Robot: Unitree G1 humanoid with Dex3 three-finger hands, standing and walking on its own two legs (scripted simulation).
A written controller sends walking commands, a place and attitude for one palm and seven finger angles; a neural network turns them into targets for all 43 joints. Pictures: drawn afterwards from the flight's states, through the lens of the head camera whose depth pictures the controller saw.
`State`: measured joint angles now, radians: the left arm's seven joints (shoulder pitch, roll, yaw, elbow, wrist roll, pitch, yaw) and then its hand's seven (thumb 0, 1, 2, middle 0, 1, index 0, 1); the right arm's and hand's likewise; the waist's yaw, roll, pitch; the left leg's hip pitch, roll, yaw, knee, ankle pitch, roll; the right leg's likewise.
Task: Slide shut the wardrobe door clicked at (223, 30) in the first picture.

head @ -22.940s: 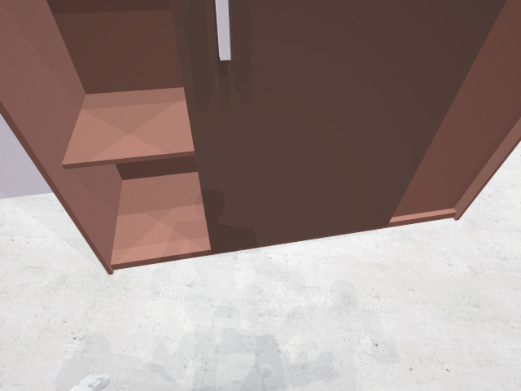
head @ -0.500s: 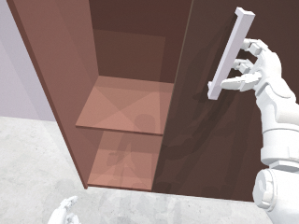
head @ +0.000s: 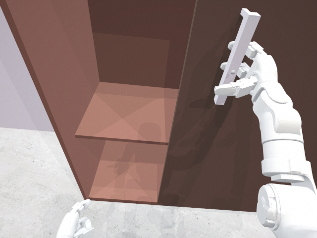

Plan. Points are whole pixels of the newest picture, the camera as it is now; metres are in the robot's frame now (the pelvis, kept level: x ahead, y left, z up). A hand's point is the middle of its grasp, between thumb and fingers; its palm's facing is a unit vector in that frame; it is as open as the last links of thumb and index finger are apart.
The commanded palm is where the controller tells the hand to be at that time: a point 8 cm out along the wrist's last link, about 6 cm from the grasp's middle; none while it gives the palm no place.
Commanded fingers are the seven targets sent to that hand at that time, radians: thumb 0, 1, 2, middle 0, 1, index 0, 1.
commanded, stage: slide the fingers in behind the handle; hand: right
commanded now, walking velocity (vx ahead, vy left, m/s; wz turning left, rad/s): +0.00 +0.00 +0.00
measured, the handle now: (230, 61) +0.47 -0.12 +0.27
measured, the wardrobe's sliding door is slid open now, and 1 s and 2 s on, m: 0.42 0.42 0.42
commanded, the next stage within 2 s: grip the handle and tug to test in 1.18 s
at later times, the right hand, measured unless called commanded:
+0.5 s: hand (232, 75) +0.41 -0.12 +0.26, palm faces +0.01 +1.00 -0.01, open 14.4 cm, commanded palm +0.39 -0.16 +0.26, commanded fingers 0.00 0.50 -0.30 0.30 1.20 0.30 1.20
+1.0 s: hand (226, 73) +0.41 -0.10 +0.26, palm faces -0.02 +1.00 +0.00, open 14.3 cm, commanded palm +0.39 -0.15 +0.26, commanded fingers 0.00 0.50 -0.30 0.30 1.20 0.30 1.20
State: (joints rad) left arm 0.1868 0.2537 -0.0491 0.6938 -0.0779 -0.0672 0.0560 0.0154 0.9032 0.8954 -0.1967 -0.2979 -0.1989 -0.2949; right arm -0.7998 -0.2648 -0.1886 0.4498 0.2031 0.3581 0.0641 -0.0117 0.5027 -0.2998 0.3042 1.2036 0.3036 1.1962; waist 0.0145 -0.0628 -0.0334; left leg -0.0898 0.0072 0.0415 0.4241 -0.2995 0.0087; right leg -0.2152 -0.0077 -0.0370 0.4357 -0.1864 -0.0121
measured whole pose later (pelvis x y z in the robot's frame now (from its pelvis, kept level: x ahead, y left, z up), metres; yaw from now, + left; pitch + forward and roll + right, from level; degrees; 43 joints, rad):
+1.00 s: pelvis +0.01 +0.00 +0.00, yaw +0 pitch -3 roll +0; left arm 0.17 0.24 -0.05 0.69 -0.07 -0.03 0.04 0.02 0.90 0.90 -0.20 -0.30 -0.20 -0.29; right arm -0.75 -0.21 -0.15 0.34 0.20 0.40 0.00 -0.01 0.50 -0.30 0.30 1.20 0.25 1.19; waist 0.00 -0.06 -0.03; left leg -0.06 0.01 0.05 0.42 -0.31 0.01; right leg -0.19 -0.01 -0.03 0.43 -0.19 -0.01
